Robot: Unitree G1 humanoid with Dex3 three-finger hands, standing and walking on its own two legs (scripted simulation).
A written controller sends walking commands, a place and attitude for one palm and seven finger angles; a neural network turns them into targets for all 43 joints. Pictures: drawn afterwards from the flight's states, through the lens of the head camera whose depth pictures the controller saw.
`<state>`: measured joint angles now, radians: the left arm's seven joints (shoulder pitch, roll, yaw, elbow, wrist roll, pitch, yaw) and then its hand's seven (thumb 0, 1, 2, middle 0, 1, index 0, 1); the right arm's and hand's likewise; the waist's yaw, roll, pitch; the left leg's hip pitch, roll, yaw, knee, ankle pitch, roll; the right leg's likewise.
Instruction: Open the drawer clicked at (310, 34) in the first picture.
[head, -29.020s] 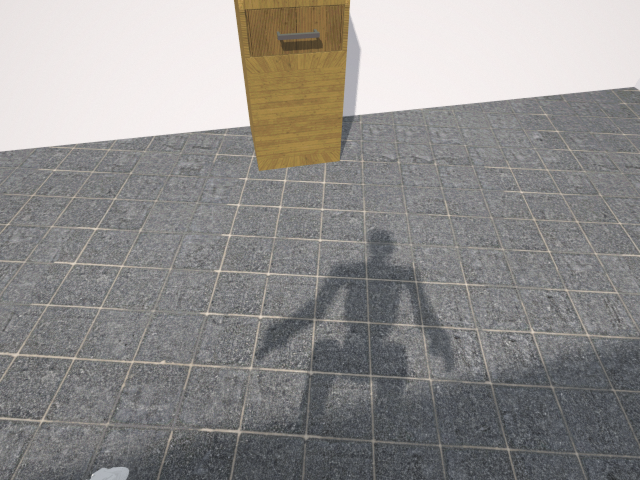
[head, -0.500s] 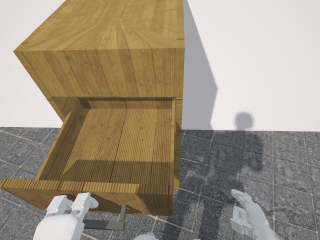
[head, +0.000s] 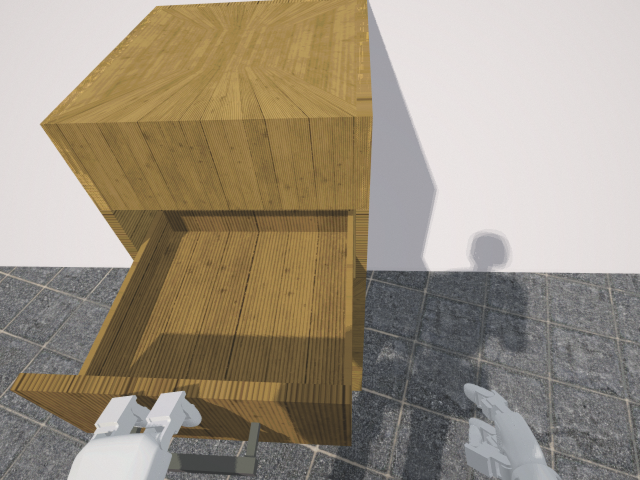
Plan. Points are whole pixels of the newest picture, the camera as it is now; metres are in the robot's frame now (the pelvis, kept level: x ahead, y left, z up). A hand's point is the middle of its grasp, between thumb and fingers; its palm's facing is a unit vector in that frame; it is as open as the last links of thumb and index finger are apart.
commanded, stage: lift the hand off the handle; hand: left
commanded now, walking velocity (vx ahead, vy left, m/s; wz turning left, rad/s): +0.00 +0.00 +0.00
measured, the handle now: (190, 445) +0.17 +0.19 -0.03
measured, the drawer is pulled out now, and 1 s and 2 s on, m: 0.29 0.29 0.29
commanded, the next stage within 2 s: draw the hand back to the body in 1.10 s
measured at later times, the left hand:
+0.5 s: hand (138, 467) +0.13 +0.20 +0.06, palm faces +0.03 -0.19 -0.98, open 13.7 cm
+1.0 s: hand (120, 444) +0.14 +0.20 +0.10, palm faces +0.07 -0.19 -0.98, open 13.8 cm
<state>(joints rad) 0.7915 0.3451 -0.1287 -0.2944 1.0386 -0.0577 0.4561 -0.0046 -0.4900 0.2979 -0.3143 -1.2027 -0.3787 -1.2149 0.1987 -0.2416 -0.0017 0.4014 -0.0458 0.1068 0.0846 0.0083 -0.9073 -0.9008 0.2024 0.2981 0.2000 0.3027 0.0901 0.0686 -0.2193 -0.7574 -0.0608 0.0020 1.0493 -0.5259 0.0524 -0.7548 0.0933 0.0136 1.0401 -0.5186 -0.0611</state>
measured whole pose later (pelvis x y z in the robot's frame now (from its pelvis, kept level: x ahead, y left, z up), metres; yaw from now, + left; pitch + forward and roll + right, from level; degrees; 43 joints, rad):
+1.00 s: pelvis +0.01 +0.01 +0.03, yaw -1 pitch +8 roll -1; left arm 0.82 0.38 -0.10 -0.52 0.96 0.03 0.34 0.00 -0.49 0.30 -0.32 -1.20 -0.32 -1.20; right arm 0.21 -0.24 0.00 0.39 0.00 0.11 0.10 0.01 -0.91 -0.90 0.20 0.30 0.20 0.30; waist 0.11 0.10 -0.19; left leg -0.56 -0.05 0.01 0.88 -0.47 0.06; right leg -0.55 0.10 0.04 0.86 -0.45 -0.05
